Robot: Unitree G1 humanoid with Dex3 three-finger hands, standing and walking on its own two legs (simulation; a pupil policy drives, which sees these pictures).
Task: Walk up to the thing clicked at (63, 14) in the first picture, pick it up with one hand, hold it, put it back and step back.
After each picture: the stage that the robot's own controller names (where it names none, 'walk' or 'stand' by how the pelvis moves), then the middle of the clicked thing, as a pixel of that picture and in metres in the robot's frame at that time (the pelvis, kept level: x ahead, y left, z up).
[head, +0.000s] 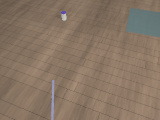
stand; (63, 15) +1.95 +0.30 -0.72
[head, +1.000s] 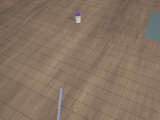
walk; (78, 17) +1.82 +0.21 -0.71
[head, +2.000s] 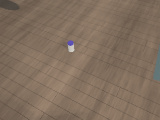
walk; (70, 46) +1.23 +0.23 -0.71
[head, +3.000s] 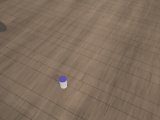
walk; (63, 82) +0.82 +0.23 -0.71
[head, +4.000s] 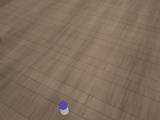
walk; (64, 108) +0.55 +0.20 -0.71
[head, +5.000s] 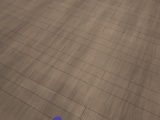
stand; out of the picture +0.40 +0.19 -0.70
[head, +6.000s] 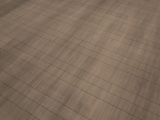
stand; out of the picture +0.37 +0.17 -0.72
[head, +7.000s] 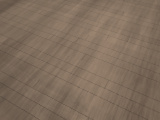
stand; out of the picture +0.37 +0.19 -0.73
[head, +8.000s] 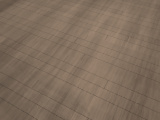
stand; out of the picture +0.36 +0.20 -0.73
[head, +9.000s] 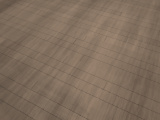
stand; out of the picture +0.36 +0.20 -0.73
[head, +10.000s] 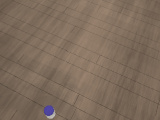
go down; (49, 112) +0.38 +0.20 -0.65
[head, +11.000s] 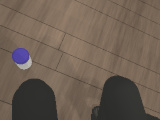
go down; (22, 59) +0.43 +0.24 -0.30
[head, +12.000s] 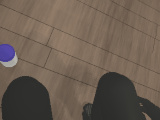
close in; (7, 56) +0.43 +0.26 -0.28
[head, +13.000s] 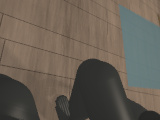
close; out of the picture +0.41 +0.28 -0.22
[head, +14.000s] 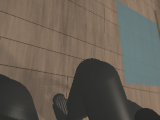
lift; out of the picture +0.40 +0.29 -0.22
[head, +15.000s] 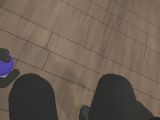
lift; (0, 67) +0.34 +0.27 -0.12
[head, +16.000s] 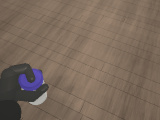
lift; (34, 87) +0.32 +0.17 +0.03
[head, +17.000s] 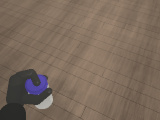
hold; (40, 92) +0.31 +0.17 +0.00
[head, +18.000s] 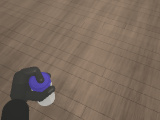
hold; (43, 89) +0.33 +0.16 -0.01
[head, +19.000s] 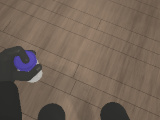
crouch; (29, 67) +0.39 +0.19 -0.08
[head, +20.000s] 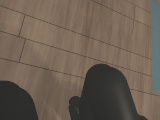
lower; out of the picture +0.42 +0.29 -0.20
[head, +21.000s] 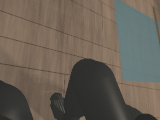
lower; out of the picture +0.41 +0.31 -0.23
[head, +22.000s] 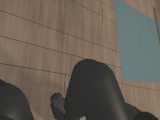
lower; out of the picture +0.41 +0.31 -0.23
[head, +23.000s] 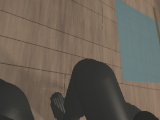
lower; out of the picture +0.41 +0.31 -0.23
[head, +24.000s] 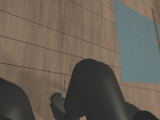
lower; out of the picture +0.41 +0.31 -0.23
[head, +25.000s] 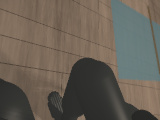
withdraw; out of the picture +0.41 +0.29 -0.23
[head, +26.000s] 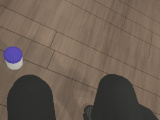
stand; (14, 58) +0.42 +0.25 -0.28
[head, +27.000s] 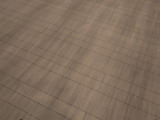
stand; out of the picture +0.37 +0.17 -0.65
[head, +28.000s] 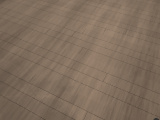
stand; out of the picture +0.38 +0.19 -0.67
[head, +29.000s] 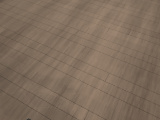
stand; out of the picture +0.38 +0.18 -0.67
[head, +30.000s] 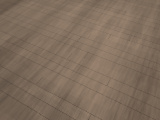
walk; out of the picture +0.40 +0.18 -0.72
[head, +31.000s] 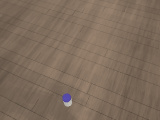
walk; (67, 100) +0.51 +0.17 -0.71
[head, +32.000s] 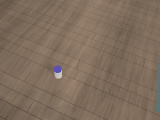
walk; (58, 72) +0.77 +0.18 -0.71
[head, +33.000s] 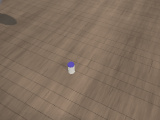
stand; (71, 67) +1.01 +0.17 -0.70
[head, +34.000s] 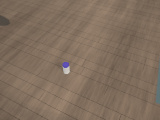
stand; (66, 68) +1.00 +0.20 -0.73
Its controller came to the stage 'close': yes
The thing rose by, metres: 0.71
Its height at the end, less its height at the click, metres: +0.00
